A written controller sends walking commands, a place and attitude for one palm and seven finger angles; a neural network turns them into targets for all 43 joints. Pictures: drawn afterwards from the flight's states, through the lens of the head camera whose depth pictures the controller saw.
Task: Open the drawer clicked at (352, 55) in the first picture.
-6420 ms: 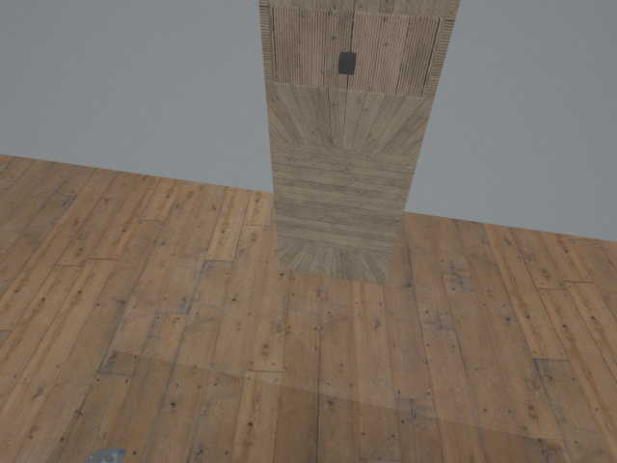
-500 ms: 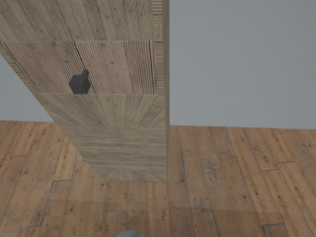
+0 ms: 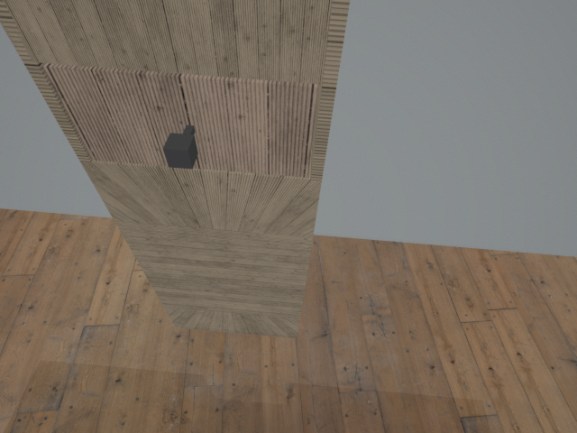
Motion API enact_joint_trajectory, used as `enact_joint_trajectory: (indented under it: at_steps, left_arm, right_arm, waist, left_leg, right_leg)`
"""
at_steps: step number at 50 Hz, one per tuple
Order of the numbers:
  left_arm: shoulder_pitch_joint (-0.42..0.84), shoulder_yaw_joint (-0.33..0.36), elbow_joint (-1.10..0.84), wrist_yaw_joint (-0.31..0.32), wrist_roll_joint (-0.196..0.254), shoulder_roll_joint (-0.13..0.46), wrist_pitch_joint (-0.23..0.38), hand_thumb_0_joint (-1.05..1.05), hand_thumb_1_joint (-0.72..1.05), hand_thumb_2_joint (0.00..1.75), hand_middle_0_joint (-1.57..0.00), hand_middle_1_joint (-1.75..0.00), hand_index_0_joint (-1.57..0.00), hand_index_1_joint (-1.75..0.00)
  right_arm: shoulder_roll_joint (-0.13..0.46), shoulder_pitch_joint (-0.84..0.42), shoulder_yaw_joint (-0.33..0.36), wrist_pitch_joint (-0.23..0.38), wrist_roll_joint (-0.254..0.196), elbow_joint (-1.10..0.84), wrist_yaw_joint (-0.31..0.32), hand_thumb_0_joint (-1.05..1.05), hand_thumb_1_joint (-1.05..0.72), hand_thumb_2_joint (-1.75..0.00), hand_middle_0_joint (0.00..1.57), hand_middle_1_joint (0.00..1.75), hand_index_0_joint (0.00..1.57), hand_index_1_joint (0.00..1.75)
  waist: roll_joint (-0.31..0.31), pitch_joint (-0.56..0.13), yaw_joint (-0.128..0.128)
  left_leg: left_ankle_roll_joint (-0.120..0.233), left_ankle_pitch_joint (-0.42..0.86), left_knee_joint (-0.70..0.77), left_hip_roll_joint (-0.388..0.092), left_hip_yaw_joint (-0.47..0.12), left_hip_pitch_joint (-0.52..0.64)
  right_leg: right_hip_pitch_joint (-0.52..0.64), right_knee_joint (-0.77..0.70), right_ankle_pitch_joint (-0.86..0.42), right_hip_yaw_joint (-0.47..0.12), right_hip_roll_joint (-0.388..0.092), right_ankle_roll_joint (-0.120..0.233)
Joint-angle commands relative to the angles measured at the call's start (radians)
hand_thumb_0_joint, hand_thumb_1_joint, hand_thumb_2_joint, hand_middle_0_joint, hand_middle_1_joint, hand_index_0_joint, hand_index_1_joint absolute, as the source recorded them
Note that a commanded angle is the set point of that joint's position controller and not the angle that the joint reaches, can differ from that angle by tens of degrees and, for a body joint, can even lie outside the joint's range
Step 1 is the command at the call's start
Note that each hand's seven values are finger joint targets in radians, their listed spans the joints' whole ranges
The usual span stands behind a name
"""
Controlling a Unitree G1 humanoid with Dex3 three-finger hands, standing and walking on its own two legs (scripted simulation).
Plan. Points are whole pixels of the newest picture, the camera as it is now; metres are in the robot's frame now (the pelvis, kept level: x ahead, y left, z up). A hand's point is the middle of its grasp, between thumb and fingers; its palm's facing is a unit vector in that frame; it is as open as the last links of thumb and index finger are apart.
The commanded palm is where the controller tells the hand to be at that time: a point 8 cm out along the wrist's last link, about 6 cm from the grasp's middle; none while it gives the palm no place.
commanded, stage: come to a stop and stand still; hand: left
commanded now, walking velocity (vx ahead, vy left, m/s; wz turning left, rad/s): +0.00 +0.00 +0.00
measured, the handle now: (184, 143) +0.49 +0.20 +0.12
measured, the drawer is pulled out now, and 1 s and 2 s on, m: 0.00 0.00 0.00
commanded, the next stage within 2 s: look again from close up in 0.06 s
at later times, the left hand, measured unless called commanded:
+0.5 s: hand out of the picture +0.05 +0.18 -0.16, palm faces -0.02 -0.97 -0.26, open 7.4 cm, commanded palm none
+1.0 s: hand (131, 398) +0.16 +0.21 -0.01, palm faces +0.04 -0.37 -0.93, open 7.9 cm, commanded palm +0.10 +0.23 +0.00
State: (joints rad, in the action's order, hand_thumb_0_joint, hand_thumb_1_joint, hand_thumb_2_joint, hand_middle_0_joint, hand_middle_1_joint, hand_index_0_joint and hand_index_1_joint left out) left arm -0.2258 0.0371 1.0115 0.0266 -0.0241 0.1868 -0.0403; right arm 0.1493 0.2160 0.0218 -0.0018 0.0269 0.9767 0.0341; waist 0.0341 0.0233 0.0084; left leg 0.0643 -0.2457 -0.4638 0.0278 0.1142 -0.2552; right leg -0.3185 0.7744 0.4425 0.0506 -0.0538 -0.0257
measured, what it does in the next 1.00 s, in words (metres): steps on the spot: right foot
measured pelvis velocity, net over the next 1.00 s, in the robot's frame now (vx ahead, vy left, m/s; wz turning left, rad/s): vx -0.06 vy -0.01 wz -0.02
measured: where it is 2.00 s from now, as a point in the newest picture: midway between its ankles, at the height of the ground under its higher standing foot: outside the picture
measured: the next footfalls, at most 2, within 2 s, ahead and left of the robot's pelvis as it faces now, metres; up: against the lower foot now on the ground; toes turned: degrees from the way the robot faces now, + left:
right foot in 0.06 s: -0.01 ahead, -0.11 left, +0.00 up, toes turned -1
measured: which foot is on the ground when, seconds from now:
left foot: down 0.00-1.00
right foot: up 0.00-0.04, down 0.06-1.00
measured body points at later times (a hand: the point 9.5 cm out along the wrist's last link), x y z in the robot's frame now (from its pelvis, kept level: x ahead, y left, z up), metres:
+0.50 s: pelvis -0.02 -0.02 +0.00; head -0.03 -0.02 +0.45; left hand +0.05 +0.23 -0.14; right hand +0.04 -0.29 -0.14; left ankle +0.00 +0.08 -0.74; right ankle -0.05 -0.11 -0.74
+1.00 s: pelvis -0.06 -0.01 -0.02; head -0.06 -0.04 +0.43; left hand +0.15 +0.23 +0.04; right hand +0.12 -0.23 -0.12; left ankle +0.00 +0.08 -0.74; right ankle -0.05 -0.11 -0.74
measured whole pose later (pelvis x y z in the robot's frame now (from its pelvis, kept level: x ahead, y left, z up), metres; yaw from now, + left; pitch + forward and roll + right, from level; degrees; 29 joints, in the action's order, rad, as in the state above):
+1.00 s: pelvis -0.06 -0.01 -0.02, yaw -1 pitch +3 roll +1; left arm -0.30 -0.07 0.10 0.37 -0.75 0.31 0.00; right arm 0.23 0.16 0.00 0.11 0.02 0.66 0.03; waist -0.07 -0.07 0.02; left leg 0.05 -0.23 -0.63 0.02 0.13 -0.46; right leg -0.43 0.72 0.35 0.02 -0.02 0.03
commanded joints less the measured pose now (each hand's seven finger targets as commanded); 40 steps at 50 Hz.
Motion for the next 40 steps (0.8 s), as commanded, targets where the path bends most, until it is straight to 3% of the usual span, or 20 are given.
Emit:
enact_joint_trajectory:
  at_steps: [1, 2, 3, 4, 5, 6, 7, 8, 9, 12, 14, 15, 18, 23, 35, 36, 37, 38, 39, 40]
  left_arm:
    - [-0.076, 0.004, -0.025, 0.007, 0.006, 0.043, 0.04, 0.0, 0.9, 0.9, -0.2, -0.3, -0.2, -0.3]
    - [-0.093, 0.004, -0.011, 0.012, 0.005, 0.071, 0.048, 0.0, 0.9, 0.9, -0.2, -0.3, -0.2, -0.3]
    - [-0.096, 0.004, -0.003, 0.016, 0.004, 0.099, 0.054, 0.0, 0.9, 0.9, -0.2, -0.3, -0.2, -0.3]
    - [-0.064, -0.007, -0.074, 0.012, -0.004, 0.286, 0.073, 0.0, 0.9, 0.9, -0.2, -0.3, -0.2, -0.3]
    - [-0.038, 0.018, -0.094, 0.017, -0.003, 0.214, 0.066, 0.0, 0.9, 0.9, -0.2, -0.3, -0.2, -0.3]
    - [-0.017, 0.018, -0.085, 0.02, -0.001, 0.175, 0.077, 0.0, 0.9, 0.9, -0.2, -0.3, -0.2, -0.3]
    - [-0.025, 0.002, -0.091, 0.02, 0.005, 0.156, 0.081, 0.0, 0.9, 0.9, -0.2, -0.3, -0.2, -0.3]
    - [-0.033, -0.002, -0.098, 0.019, 0.007, 0.153, 0.083, 0.0, 0.9, 0.9, -0.2, -0.3, -0.2, -0.3]
    - [-0.046, -0.008, -0.099, 0.019, 0.007, 0.149, 0.083, 0.0, 0.9, 0.9, -0.2, -0.3, -0.2, -0.3]
    - [-0.053, -0.002, -0.104, 0.019, 0.012, 0.179, 0.083, 0.0, 0.9, 0.9, -0.2, -0.3, -0.2, -0.3]
    - [-0.084, -0.009, -0.103, 0.019, 0.012, 0.178, 0.08, 0.0, 0.9, 0.9, -0.2, -0.3, -0.2, -0.3]
    - [-0.085, -0.01, -0.098, 0.02, 0.015, 0.185, 0.078, 0.0, 0.9, 0.9, -0.2, -0.3, -0.2, -0.3]
    - [-0.039, -0.011, -0.102, 0.014, 0.015, 0.201, 0.071, 0.0, 0.9, 0.9, -0.2, -0.3, -0.2, -0.3]
    - [-0.015, -0.017, -0.089, 0.007, 0.013, 0.213, 0.069, 0.0, 0.9, 0.9, -0.2, -0.3, -0.2, -0.3]
    - [-0.032, -0.028, -0.032, 0.002, 0.011, 0.195, 0.069, 0.0, 0.9, 0.9, -0.2, -0.3, -0.2, -0.3]
    - [-0.116, -0.038, -0.004, 0.049, 0.001, 0.115, 0.078, 0.0, 0.9, 0.9, -0.2, -0.3, -0.2, -0.3]
    - [0.661, 0.093, -1.402, 0.071, -0.214, 0.553, 0.235, 0.0, 0.88, 0.89, -0.2, -0.32, -0.2, -0.32]
    - [0.124, 0.087, -1.193, 0.135, -0.244, 0.467, 0.18, 0.0, 0.85, 0.88, -0.2, -0.33, -0.2, -0.33]
    - [0.057, 0.048, -1.17, 0.193, -0.184, 0.386, 0.117, 0.0, 0.83, 0.87, -0.21, -0.34, -0.21, -0.34]
    - [-0.226, -0.153, -0.974, 0.185, -0.211, 0.058, 0.025, 0.0, 0.81, 0.86, -0.21, -0.36, -0.21, -0.36]
  right_arm:
    - [0.153, 0.095, 0.031, 0.02, -0.01, 0.005, 0.002, 0.0, -0.9, -0.9, 0.2, 0.3, 0.2, 0.3]
    - [0.129, 0.098, 0.026, 0.024, -0.017, 0.01, -0.002, 0.0, -0.9, -0.9, 0.2, 0.3, 0.2, 0.3]
    - [0.103, 0.084, 0.018, 0.025, -0.023, 0.008, -0.005, 0.0, -0.9, -0.9, 0.2, 0.3, 0.2, 0.3]
    - [0.261, 0.011, 0.027, 0.031, -0.008, -0.106, -0.01, 0.0, -0.9, -0.9, 0.2, 0.3, 0.2, 0.3]
    - [0.248, 0.018, 0.044, 0.042, 0.003, -0.119, -0.009, 0.0, -0.9, -0.9, 0.2, 0.3, 0.2, 0.3]
    - [0.221, 0.019, 0.047, 0.038, 0.01, -0.093, -0.007, 0.0, -0.9, -0.9, 0.2, 0.3, 0.2, 0.3]
    - [0.198, 0.032, 0.035, 0.037, 0.005, -0.089, -0.01, 0.0, -0.9, -0.9, 0.2, 0.3, 0.2, 0.3]
    - [0.184, 0.051, 0.031, 0.035, 0.003, -0.088, -0.013, 0.0, -0.9, -0.9, 0.2, 0.3, 0.2, 0.3]
    - [0.166, 0.068, 0.019, 0.036, 0.006, -0.079, -0.017, 0.0, -0.9, -0.9, 0.2, 0.3, 0.2, 0.3]
    - [0.186, 0.057, 0.019, 0.035, -0.002, -0.064, -0.012, 0.0, -0.9, -0.9, 0.2, 0.3, 0.2, 0.3]
    - [0.181, 0.056, 0.013, 0.033, -0.003, -0.054, -0.012, 0.0, -0.9, -0.9, 0.2, 0.3, 0.2, 0.3]
    - [0.183, 0.045, 0.013, 0.028, -0.005, -0.049, -0.011, 0.0, -0.9, -0.9, 0.2, 0.3, 0.2, 0.3]
    - [0.204, 0.025, 0.015, 0.019, -0.005, -0.037, -0.013, 0.0, -0.9, -0.9, 0.2, 0.3, 0.2, 0.3]
    - [0.226, -0.008, 0.011, 0.018, -0.007, -0.019, -0.018, 0.0, -0.9, -0.9, 0.2, 0.3, 0.2, 0.3]
    - [0.237, -0.037, 0.002, 0.024, -0.011, 0.034, -0.021, 0.0, -0.9, -0.9, 0.2, 0.3, 0.2, 0.3]
    - [0.182, -0.037, -0.01, 0.028, -0.021, -0.019, -0.019, 0.0, -0.9, -0.9, 0.2, 0.3, 0.2, 0.3]
    - [0.289, -0.039, 0.001, 0.142, -0.077, -0.338, 0.009, 0.0, -0.9, -0.9, 0.2, 0.3, 0.2, 0.3]
    - [0.252, -0.104, -0.017, 0.24, -0.048, -0.329, 0.04, 0.0, -0.9, -0.9, 0.2, 0.3, 0.2, 0.3]
    - [0.25, -0.088, -0.014, 0.265, -0.057, -0.277, 0.045, 0.0, -0.9, -0.9, 0.2, 0.3, 0.2, 0.3]
    - [0.161, -0.073, -0.024, 0.27, -0.082, -0.285, 0.052, 0.0, -0.9, -0.9, 0.2, 0.3, 0.2, 0.3]
  waist:
    - [-0.101, -0.124, 0.007]
    - [-0.05, -0.139, 0.005]
    - [0.028, -0.116, 0.0]
    - [-0.067, 0.072, -0.018]
    - [-0.027, -0.063, -0.024]
    - [0.072, -0.081, -0.029]
    - [0.125, -0.067, -0.02]
    - [0.141, -0.04, -0.023]
    - [0.146, -0.057, -0.022]
    - [0.006, -0.043, -0.015]
    - [-0.011, -0.06, -0.002]
    - [-0.005, -0.037, -0.002]
    - [-0.04, 0.007, -0.015]
    - [-0.022, 0.041, -0.014]
    - [-0.028, 0.007, -0.009]
    - [-0.059, 0.103, -0.001]
    - [-0.359, -0.395, -0.061]
    - [-0.514, -0.341, 0.045]
    - [-0.413, -0.3, 0.009]
    - [-0.263, -0.188, -0.008]
  left_leg:
    - [0.063, 0.512, 0.042, -0.236, -0.198, 0.182]
    - [0.016, 0.412, 0.013, -0.201, -0.167, 0.116]
    - [-0.026, 0.247, 0.0, -0.155, -0.124, 0.026]
    - [-0.059, 0.085, 0.084, -0.084, -0.17, 0.062]
    - [-0.038, 0.045, 0.014, -0.115, -0.17, 0.036]
    - [-0.025, 0.079, -0.015, -0.123, -0.168, 0.018]
    - [-0.024, 0.102, -0.028, -0.116, -0.149, 0.019]
    - [-0.027, 0.079, -0.025, -0.108, -0.138, 0.011]
    - [-0.022, 0.115, -0.024, -0.1, -0.125, 0.007]
    - [-0.018, 0.219, -0.02, -0.115, -0.117, 0.023]
    - [-0.017, 0.297, -0.039, -0.117, -0.102, 0.038]
    - [-0.022, 0.247, -0.04, -0.115, -0.097, 0.03]
    - [-0.028, 0.165, -0.001, -0.125, -0.107, 0.04]
    - [-0.029, 0.106, 0.042, -0.132, -0.116, 0.052]
    - [-0.026, 0.108, 0.106, -0.149, -0.136, 0.097]
    - [-0.055, 0.122, -0.072, -0.151, -0.093, 0.014]
    - [-0.019, 0.324, 0.067, -0.017, -0.124, 0.308]
    - [-0.04, 0.447, 0.061, -0.067, -0.137, 0.394]
    - [-0.088, 0.274, 0.074, -0.082, -0.155, 0.271]
    - [-0.054, 0.146, 0.108, -0.109, -0.16, 0.184]
  right_leg:
    - [0.12, -0.381, -0.207, 0.0, -0.005, 0.0]
    - [0.217, -0.42, -0.323, -0.051, -0.047, 0.014]
    - [0.26, -0.408, -0.462, -0.143, -0.131, 0.047]
    - [0.1, -0.405, -0.278, -0.124, -0.077, 0.069]
    - [0.084, -0.343, -0.176, -0.107, -0.085, 0.082]
    - [0.1, -0.353, -0.211, -0.128, -0.078, 0.097]
    - [0.118, -0.379, -0.268, -0.143, -0.097, 0.098]
    - [0.1, -0.4, -0.255, -0.154, -0.11, 0.101]
    - [0.133, -0.379, -0.36, -0.152, -0.101, 0.102]
    - [0.16, -0.329, -0.543, -0.123, -0.097, 0.094]
    - [0.192, -0.314, -0.659, -0.119, -0.095, 0.085]
    - [0.184, -0.324, -0.661, -0.124, -0.104, 0.081]
    - [0.127, -0.371, -0.461, -0.128, -0.096, 0.086]
    - [0.091, -0.436, -0.291, -0.141, -0.085, 0.077]
    - [0.114, -0.477, -0.246, -0.121, -0.074, 0.06]
    - [0.064, -0.453, -0.544, -0.162, -0.126, 0.019]
    - [0.1, -0.317, -0.509, -0.143, 0.037, 0.096]
    - [0.01, -0.243, -0.291, -0.039, 0.034, 0.106]
    - [-0.031, -0.218, -0.176, 0.012, 0.046, 0.089]
    - [-0.077, -0.205, -0.141, 0.017, 0.058, 0.067]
